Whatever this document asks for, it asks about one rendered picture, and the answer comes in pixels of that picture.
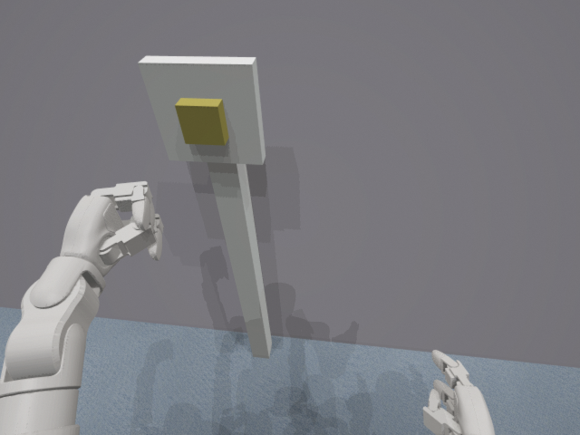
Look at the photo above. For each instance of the left robot hand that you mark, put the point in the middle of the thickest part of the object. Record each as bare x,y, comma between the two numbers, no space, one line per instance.
96,232

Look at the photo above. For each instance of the button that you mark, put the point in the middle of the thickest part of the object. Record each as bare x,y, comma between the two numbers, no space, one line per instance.
202,121

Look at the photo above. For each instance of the panel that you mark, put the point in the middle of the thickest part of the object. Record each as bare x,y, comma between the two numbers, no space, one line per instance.
235,81

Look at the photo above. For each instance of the robot left forearm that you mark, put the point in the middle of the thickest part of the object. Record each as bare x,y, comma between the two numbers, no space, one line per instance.
44,354

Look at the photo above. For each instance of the right robot hand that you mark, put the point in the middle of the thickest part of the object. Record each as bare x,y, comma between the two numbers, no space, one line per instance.
467,412

